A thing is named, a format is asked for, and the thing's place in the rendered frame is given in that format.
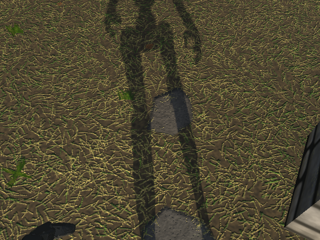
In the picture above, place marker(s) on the robot left hand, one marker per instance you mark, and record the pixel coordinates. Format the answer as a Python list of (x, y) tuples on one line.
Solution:
[(51, 231)]

